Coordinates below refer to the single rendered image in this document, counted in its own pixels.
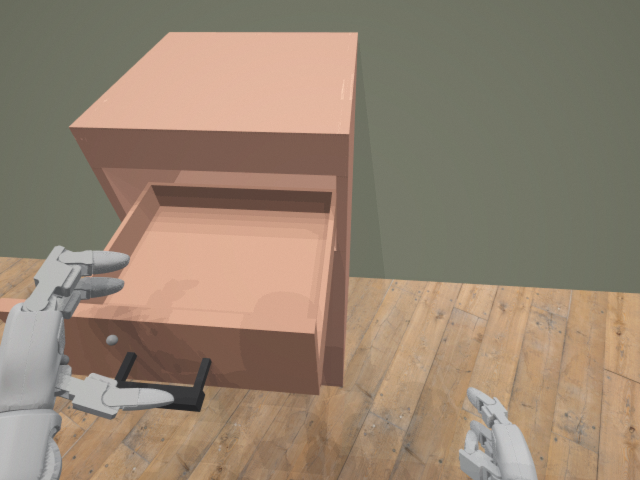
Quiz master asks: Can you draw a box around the cabinet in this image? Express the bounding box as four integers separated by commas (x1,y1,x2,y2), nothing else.
69,32,358,387

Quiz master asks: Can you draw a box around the left robot hand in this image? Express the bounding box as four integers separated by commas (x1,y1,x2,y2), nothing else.
0,246,174,420

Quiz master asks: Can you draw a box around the robot left forearm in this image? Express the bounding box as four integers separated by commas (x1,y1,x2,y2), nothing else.
0,409,62,480

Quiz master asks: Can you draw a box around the right robot hand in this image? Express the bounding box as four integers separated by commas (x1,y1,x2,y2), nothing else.
459,387,538,480

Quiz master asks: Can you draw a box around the handle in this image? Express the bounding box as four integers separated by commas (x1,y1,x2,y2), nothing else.
114,352,211,412

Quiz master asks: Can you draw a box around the drawer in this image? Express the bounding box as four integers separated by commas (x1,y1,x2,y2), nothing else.
0,182,336,395

